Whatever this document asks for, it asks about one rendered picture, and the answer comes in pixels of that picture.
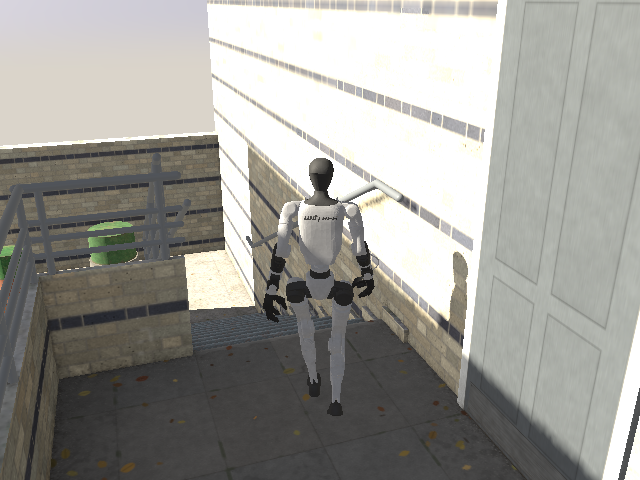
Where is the robot right forearm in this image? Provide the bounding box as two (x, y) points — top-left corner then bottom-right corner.
(356, 241), (374, 280)

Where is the robot right hand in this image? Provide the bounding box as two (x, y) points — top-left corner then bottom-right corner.
(352, 276), (375, 298)

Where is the humanoid robot head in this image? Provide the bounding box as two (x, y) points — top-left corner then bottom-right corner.
(304, 158), (338, 206)

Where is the robot left upper arm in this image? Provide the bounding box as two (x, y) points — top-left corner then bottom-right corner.
(275, 201), (300, 258)

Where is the robot right upper arm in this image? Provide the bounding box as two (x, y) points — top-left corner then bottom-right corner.
(342, 201), (367, 256)

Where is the robot left hand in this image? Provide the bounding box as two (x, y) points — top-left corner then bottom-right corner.
(263, 293), (287, 323)

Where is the robot left forearm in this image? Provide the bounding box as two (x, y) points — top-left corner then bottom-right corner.
(265, 243), (286, 295)

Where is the robot left shin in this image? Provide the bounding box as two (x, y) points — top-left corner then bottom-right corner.
(297, 321), (318, 384)

